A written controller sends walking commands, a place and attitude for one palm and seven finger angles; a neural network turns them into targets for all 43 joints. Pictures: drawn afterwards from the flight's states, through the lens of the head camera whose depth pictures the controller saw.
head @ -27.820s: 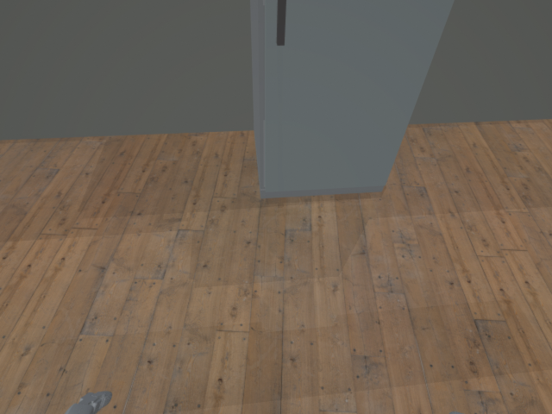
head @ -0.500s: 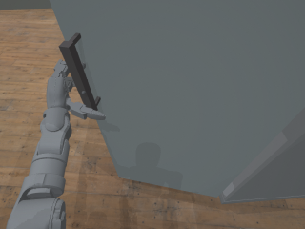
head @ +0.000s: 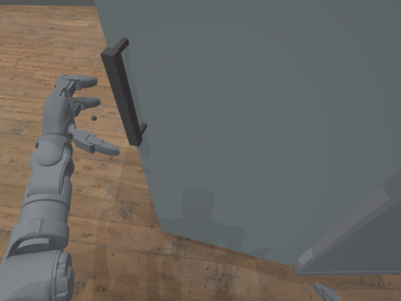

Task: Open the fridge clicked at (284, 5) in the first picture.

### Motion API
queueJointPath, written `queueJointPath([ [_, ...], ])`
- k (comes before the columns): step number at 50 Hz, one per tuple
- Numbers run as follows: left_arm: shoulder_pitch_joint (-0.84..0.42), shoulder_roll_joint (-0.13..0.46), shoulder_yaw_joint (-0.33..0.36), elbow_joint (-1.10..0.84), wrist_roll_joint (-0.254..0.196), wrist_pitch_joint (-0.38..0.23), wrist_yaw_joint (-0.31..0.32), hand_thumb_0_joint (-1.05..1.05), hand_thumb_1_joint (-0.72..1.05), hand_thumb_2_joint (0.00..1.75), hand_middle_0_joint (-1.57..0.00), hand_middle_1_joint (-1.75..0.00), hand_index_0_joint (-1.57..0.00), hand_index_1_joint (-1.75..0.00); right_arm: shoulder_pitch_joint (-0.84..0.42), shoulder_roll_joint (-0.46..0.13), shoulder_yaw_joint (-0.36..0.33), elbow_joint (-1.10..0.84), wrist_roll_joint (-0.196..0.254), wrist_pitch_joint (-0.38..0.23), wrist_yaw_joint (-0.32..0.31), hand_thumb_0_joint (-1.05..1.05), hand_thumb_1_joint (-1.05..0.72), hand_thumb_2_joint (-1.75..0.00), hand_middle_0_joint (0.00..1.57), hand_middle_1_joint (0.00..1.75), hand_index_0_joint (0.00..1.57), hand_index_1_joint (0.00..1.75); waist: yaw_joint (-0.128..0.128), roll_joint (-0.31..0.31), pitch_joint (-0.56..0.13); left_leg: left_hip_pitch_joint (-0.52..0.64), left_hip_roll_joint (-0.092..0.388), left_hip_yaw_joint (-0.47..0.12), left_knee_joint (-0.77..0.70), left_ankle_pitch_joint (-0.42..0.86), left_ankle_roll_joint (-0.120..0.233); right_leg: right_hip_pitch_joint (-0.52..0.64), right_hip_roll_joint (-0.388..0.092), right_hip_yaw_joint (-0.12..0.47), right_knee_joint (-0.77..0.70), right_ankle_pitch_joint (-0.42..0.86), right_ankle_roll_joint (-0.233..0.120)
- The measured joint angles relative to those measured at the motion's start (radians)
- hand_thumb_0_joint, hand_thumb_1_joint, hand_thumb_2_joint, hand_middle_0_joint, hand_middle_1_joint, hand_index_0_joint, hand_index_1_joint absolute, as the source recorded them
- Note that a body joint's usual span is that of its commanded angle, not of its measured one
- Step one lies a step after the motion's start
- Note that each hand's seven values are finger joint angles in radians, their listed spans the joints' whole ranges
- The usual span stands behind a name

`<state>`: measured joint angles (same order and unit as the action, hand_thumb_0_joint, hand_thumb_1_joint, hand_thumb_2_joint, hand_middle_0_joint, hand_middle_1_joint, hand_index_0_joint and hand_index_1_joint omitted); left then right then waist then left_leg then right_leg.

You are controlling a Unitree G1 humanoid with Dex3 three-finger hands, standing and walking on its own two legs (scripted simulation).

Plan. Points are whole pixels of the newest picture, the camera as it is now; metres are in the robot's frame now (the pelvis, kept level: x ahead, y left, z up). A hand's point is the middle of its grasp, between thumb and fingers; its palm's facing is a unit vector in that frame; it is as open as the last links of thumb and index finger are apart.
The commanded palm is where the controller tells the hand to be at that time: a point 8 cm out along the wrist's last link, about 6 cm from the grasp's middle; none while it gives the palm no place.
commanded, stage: slip the hand off the handle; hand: left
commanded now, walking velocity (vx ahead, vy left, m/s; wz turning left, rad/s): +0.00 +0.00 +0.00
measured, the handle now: (130, 98) +0.46 +0.17 +0.15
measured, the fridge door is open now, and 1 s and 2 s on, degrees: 74 74 74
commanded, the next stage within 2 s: draw the hand back to the body in 0.84 s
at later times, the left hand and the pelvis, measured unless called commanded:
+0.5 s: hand (70, 139) +0.36 +0.26 +0.14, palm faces +0.23 -0.96 -0.18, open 14.6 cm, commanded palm +0.32 +0.30 +0.15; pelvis +0.00 +0.01 +0.00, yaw -1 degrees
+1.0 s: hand (48, 164) +0.30 +0.28 +0.14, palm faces +0.25 -0.96 -0.15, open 14.7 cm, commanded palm +0.27 +0.32 +0.15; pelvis -0.01 -0.01 +0.00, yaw +1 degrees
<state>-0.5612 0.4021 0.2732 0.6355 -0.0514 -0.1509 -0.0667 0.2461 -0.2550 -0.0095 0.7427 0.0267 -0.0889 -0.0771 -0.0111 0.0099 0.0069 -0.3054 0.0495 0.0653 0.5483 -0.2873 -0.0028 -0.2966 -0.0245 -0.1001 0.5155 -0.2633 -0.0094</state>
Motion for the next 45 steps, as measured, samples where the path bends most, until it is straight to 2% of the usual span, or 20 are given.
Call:
queueJointPath([
  [10,-0.053,0.065,0.073,0.104,0.002,-0.071,-0.041,-0.01,-0.55,0.20,-0.25,-1.15,-0.26,-1.15,0.057,0.004,0.003,0.013,-0.005,-0.002,0.007,0.01,-0.91,-0.89,0.21,0.30,0.20,0.30,-0.032,-0.003,-0.009,-0.048,0.004,0.017,0.022,-0.004,0.005,-0.056,0.002,0.018,0.020,0.004,0.003],
  [17,0.113,0.048,0.103,-0.032,-0.042,-0.065,-0.082,-0.01,-0.54,0.20,-0.25,-1.15,-0.26,-1.15,0.112,-0.002,-0.010,-0.001,0.006,0.009,0.018,0.01,-0.91,-0.89,0.21,0.30,0.20,0.30,-0.030,0.013,-0.031,-0.024,0.006,0.039,0.023,-0.019,0.009,-0.043,0.004,0.041,0.027,-0.004,0.010],
  [21,0.198,0.025,0.114,-0.114,-0.061,-0.047,-0.080,-0.01,-0.55,0.20,-0.25,-1.15,-0.26,-1.15,0.104,0.003,-0.007,-0.006,0.011,0.007,0.012,0.01,-0.91,-0.89,0.21,0.30,0.20,0.30,-0.021,0.008,-0.028,-0.008,0.006,0.037,0.033,-0.026,0.009,-0.026,0.004,0.039,0.036,-0.012,0.010],
  [27,0.261,0.004,0.093,-0.221,-0.055,-0.034,-0.058,-0.01,-0.55,0.20,-0.25,-1.15,-0.26,-1.15,0.048,0.005,0.002,-0.018,0.007,-0.019,-0.003,0.01,-0.91,-0.89,0.21,0.30,0.20,0.30,0.005,0.008,-0.012,0.001,0.005,0.019,0.042,-0.023,0.008,-0.003,0.003,0.022,0.031,-0.008,0.008],
  [40,0.326,0.002,0.066,-0.298,-0.105,0.038,-0.113,-0.01,-0.55,0.20,-0.25,-1.15,-0.26,-1.15,-0.065,0.008,0.036,-0.059,0.019,-0.054,-0.029,0.01,-0.91,-0.89,0.21,0.30,0.20,0.30,0.045,0.016,-0.011,0.035,-0.004,-0.003,0.017,0.000,0.002,0.035,-0.004,0.001,0.017,-0.001,0.002],
  [45,0.371,-0.001,0.082,-0.337,-0.113,0.031,-0.119,-0.01,-0.55,0.20,-0.25,-1.15,-0.26,-1.15,-0.070,0.011,0.046,-0.061,0.015,-0.066,-0.032,0.01,-0.91,-0.89,0.21,0.30,0.20,0.30,0.055,0.015,-0.001,0.042,-0.001,-0.007,0.017,0.000,-0.003,0.043,-0.002,-0.003,0.021,-0.005,-0.002],
])
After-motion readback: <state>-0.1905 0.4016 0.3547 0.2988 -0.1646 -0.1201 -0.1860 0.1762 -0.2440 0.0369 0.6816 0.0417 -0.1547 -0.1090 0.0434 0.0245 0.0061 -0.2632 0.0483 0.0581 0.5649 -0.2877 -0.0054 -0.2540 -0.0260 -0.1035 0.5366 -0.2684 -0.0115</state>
